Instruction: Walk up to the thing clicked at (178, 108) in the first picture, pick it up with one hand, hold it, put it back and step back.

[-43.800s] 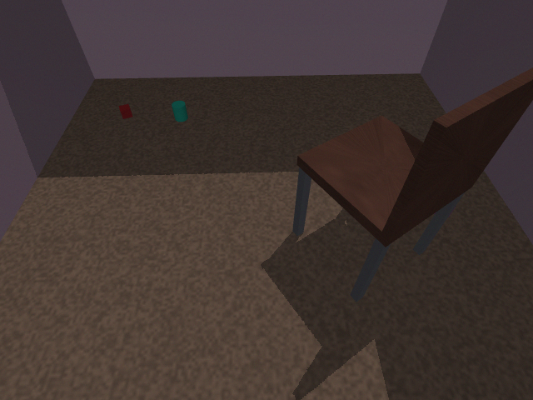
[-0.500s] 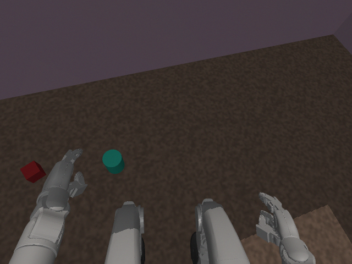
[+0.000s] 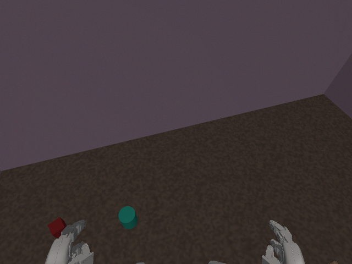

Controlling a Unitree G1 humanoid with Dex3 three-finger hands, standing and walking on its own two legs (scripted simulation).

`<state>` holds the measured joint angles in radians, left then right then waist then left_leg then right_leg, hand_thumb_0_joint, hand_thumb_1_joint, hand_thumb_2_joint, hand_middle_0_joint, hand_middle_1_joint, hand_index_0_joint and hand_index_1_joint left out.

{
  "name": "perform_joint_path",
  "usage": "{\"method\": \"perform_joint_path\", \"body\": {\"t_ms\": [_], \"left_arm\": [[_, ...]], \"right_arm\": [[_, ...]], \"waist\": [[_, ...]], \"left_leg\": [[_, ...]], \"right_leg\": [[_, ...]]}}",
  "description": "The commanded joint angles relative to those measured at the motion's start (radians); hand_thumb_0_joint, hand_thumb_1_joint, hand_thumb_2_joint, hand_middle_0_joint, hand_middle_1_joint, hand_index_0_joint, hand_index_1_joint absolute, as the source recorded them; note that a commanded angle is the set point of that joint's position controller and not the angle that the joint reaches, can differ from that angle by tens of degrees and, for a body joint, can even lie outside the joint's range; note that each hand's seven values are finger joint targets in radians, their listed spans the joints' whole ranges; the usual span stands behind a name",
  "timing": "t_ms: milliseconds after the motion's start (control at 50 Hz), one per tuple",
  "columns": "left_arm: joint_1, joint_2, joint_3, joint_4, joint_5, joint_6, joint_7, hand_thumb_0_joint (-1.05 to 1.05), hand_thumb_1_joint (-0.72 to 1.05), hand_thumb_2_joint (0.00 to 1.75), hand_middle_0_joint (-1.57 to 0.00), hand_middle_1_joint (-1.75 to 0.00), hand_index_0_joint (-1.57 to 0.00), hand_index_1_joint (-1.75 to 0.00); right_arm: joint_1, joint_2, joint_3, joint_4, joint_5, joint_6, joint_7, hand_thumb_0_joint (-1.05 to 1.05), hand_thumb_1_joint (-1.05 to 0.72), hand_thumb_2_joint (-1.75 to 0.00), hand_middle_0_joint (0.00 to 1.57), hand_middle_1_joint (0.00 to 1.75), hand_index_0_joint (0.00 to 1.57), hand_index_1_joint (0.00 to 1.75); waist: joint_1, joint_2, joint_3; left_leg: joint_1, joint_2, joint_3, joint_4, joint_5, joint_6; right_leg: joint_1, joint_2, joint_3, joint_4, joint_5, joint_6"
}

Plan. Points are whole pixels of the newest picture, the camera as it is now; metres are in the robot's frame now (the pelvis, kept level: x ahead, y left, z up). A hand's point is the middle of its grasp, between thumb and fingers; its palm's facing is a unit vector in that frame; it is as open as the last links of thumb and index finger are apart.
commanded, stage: home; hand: left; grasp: from above
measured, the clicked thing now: (128, 217) +0.46 +0.21 -0.66
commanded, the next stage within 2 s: none
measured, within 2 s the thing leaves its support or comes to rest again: neither
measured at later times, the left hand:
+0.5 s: hand out of the picture +0.16 +0.18 -0.04, palm faces +0.07 -0.98 -0.20, open 7.4 cm
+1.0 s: hand out of the picture +0.16 +0.18 -0.04, palm faces +0.06 -0.98 -0.20, open 7.4 cm
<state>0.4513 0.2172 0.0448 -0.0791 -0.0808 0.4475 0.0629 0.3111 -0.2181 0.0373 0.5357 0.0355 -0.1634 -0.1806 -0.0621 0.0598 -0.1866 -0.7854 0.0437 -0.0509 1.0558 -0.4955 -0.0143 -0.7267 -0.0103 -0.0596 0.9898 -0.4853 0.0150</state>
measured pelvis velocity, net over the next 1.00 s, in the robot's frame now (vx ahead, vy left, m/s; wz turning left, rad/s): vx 0.00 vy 0.00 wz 0.01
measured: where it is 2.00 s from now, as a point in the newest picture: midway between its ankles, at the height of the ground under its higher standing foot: outside the picture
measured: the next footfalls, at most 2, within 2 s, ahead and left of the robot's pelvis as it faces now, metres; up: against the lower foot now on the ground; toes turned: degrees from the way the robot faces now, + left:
none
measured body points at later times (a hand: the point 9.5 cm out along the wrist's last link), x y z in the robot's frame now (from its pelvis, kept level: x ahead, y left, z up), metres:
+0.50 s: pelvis +0.00 +0.00 +0.01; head +0.02 +0.00 +0.46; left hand +0.16 +0.23 -0.02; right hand +0.17 -0.24 -0.05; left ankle +0.01 +0.12 -0.67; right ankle +0.00 -0.13 -0.67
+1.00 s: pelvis +0.00 +0.00 +0.01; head +0.01 +0.00 +0.46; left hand +0.16 +0.23 -0.02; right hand +0.16 -0.24 -0.06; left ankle +0.01 +0.12 -0.67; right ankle +0.00 -0.13 -0.67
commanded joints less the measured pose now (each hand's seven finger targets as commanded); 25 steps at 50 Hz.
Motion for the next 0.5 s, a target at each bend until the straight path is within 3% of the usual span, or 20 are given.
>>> {"method": "perform_joint_path", "body": {"t_ms": [0, 160, 420, 480], "left_arm": [[0.033, 0.101, 0.056, -0.226, 0.017, -0.034, -0.012, 0.00, 0.90, 0.90, -0.20, -0.30, -0.20, -0.30], [0.024, 0.094, 0.045, -0.217, 0.028, -0.039, -0.043, 0.00, 0.90, 0.90, -0.20, -0.30, -0.20, -0.30], [0.035, 0.107, 0.049, -0.238, 0.038, -0.048, -0.034, 0.00, 0.90, 0.90, -0.20, -0.30, -0.20, -0.30], [0.027, 0.105, 0.050, -0.233, 0.038, -0.046, -0.031, 0.00, 0.90, 0.90, -0.20, -0.30, -0.20, -0.30]], "right_arm": [[-0.072, -0.110, -0.048, -0.170, -0.013, -0.081, -0.021, 0.00, -0.90, -0.90, 0.20, 0.30, 0.20, 0.30], [-0.079, -0.124, -0.059, -0.164, -0.025, -0.115, -0.016, 0.00, -0.90, -0.90, 0.20, 0.30, 0.20, 0.30], [-0.096, -0.123, -0.057, -0.162, -0.032, -0.122, -0.010, 0.00, -0.90, -0.90, 0.20, 0.30, 0.20, 0.30], [-0.104, -0.120, -0.054, -0.161, -0.031, -0.122, -0.011, 0.00, -0.90, -0.90, 0.20, 0.30, 0.20, 0.30]], "waist": [[0.006, -0.022, -0.072], [0.001, -0.030, -0.021], [0.017, -0.016, -0.073], [0.023, -0.010, -0.042]], "left_leg": [[0.162, -0.044, 0.008, -0.188, 0.251, 0.032], [0.187, -0.042, 0.012, -0.207, 0.238, 0.027], [0.209, -0.046, 0.017, -0.195, 0.268, 0.027], [0.189, -0.045, 0.013, -0.209, 0.225, 0.026]], "right_leg": [[0.114, 0.032, -0.013, -0.192, 0.246, -0.015], [0.101, 0.031, -0.027, -0.193, 0.219, -0.013], [0.146, 0.026, -0.014, -0.194, 0.257, -0.009], [0.132, 0.026, -0.018, -0.198, 0.215, -0.012]]}}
